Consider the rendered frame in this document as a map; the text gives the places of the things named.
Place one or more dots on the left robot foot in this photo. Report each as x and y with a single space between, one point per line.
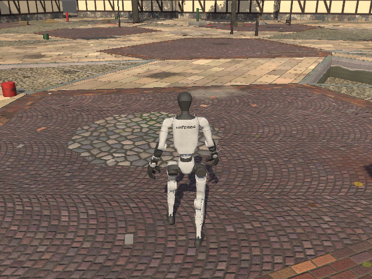
170 219

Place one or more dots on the robot left upper arm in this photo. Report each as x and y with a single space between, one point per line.
164 133

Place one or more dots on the robot right upper arm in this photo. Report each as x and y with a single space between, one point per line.
203 122

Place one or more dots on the right robot forearm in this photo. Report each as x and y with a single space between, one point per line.
213 150

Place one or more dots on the robot right hand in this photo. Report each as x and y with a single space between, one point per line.
216 160

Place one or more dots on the left robot shin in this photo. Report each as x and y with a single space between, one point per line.
170 198

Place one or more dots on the left robot forearm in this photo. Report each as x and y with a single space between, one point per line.
156 156

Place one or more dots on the robot left hand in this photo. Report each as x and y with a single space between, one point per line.
151 170

